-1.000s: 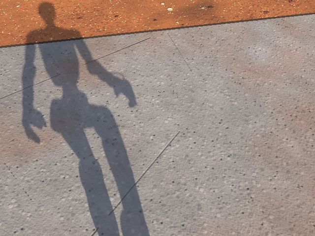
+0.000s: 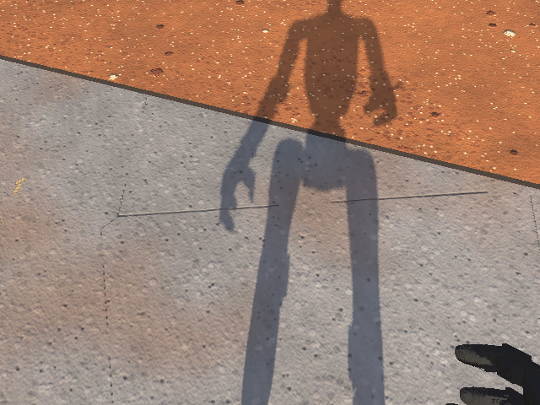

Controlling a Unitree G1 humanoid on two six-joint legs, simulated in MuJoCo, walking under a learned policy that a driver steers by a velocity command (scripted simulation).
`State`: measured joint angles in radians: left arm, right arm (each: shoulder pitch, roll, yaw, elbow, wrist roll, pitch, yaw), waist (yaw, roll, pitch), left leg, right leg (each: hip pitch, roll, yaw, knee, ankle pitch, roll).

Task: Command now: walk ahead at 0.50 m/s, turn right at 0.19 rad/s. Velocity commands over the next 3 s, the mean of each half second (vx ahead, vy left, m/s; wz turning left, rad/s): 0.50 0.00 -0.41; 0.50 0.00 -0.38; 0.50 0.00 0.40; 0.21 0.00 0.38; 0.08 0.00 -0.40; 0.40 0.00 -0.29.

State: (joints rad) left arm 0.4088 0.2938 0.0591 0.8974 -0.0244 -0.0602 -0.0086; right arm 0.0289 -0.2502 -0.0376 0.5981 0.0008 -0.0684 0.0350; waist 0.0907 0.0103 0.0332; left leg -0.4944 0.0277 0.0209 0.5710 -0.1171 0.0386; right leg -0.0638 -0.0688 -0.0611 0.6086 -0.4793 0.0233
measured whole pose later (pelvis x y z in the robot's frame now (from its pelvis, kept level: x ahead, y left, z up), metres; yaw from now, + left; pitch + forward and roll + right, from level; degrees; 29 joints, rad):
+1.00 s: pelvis +0.53 -0.14 +0.01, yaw -27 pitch +2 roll -1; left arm 0.36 0.29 0.07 0.78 -0.01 -0.05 0.01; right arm 0.06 -0.27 -0.04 0.70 0.01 -0.11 0.04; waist 0.07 0.02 0.00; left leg -0.50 0.00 0.01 0.49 -0.02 0.05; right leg 0.01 0.08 0.12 0.39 -0.43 -0.06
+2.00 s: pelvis +0.96 -0.26 +0.01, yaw +0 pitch +2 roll -1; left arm 0.22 0.30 0.04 0.84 -0.01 -0.04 -0.02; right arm 0.08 -0.25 -0.03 0.62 -0.03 0.01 0.00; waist 0.06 -0.02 0.05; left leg -0.39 0.01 0.00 0.52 -0.16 0.02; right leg -0.24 -0.05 -0.04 0.65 -0.50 0.04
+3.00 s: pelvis +1.18 -0.32 +0.02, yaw -23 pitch +2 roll +0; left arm 0.27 0.30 0.05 0.73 0.00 -0.08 0.00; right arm 0.28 -0.27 -0.06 0.85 0.01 -0.09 0.03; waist -0.02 -0.04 0.00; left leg -0.20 -0.07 -0.06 0.37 -0.21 0.05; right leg -0.47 -0.02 0.04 1.05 -0.34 -0.02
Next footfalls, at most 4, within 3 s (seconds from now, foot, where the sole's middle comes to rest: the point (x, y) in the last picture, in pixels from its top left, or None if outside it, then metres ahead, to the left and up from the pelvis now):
0.50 right None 0.38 -0.19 -0.76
1.02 left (353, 297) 0.73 -0.12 -0.76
1.50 right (450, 244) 0.93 -0.40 -0.76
1.94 left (360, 199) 1.07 -0.15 -0.76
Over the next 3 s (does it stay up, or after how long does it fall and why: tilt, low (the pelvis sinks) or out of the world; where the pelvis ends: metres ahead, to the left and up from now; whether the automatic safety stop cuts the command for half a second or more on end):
stays up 1.18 -0.32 0.02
